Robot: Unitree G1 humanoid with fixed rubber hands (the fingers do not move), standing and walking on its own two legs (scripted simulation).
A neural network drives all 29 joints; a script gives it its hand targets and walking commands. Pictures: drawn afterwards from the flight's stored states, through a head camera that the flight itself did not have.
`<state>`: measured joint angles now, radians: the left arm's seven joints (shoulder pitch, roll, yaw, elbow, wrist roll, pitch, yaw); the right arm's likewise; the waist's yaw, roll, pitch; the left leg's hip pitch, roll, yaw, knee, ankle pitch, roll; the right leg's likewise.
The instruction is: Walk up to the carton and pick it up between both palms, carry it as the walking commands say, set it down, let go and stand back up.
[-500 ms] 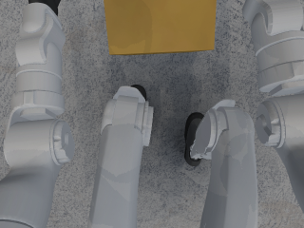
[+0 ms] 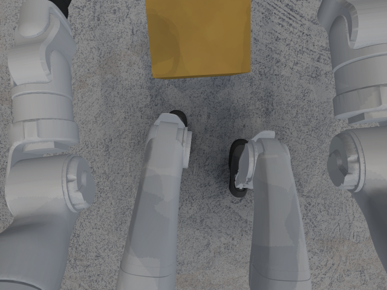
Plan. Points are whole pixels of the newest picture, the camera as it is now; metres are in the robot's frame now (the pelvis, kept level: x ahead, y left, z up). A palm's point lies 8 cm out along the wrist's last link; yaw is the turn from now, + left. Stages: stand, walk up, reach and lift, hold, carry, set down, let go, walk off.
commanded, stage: set down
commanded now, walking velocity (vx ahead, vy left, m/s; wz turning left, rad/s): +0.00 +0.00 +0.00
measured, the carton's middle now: (197, 35) +0.51 +0.08 -0.41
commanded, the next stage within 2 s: let go in 0.56 s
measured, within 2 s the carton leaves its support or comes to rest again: neither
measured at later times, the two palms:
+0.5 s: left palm out of the picture +0.48 +0.29 +0.01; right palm out of the picture +0.57 -0.10 +0.03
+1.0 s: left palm out of the picture +0.42 +0.29 +0.09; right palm out of the picture +0.47 -0.15 +0.08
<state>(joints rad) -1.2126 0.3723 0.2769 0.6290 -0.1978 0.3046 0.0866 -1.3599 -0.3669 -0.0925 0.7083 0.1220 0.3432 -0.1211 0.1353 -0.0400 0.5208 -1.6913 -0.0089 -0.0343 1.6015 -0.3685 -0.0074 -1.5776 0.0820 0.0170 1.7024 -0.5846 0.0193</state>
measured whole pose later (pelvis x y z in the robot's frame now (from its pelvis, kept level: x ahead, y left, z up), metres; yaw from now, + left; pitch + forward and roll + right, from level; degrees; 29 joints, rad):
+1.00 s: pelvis +0.12 +0.03 +0.19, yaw +0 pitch +31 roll -1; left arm -0.34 0.23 0.21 0.59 0.01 0.07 -0.13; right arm -0.42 -0.14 -0.16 0.59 -0.08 0.10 -0.07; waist 0.09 -0.01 -0.05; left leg -1.03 -0.02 0.02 0.71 -0.21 0.04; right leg -0.93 0.03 0.10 0.75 -0.35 0.04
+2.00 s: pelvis +0.15 +0.01 +0.23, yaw +2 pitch -2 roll +0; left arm 0.23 0.26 0.02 0.51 0.02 0.13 0.00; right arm 0.21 -0.21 0.00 0.59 -0.03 0.05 0.01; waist 0.01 -0.03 0.01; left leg -0.23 -0.04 -0.02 0.51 -0.25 0.02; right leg -0.10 0.00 0.07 0.50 -0.36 0.01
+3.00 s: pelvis +0.13 +0.01 +0.24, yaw +0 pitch -3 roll +0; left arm 0.24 0.38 0.00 0.98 0.02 -0.01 0.01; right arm 0.20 -0.34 -0.02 1.07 -0.02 -0.02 0.00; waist -0.01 -0.04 -0.03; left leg -0.19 -0.02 0.00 0.41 -0.18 0.02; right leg -0.07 0.02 0.09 0.40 -0.28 0.01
